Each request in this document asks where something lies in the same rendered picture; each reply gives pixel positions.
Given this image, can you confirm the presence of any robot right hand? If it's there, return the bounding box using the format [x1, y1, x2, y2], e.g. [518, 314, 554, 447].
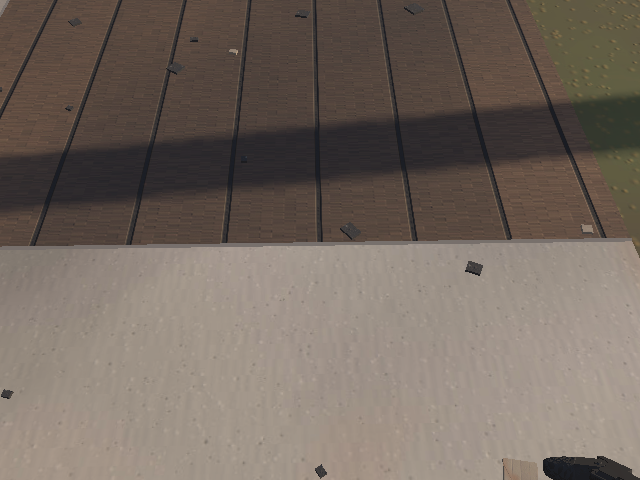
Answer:
[543, 456, 640, 480]

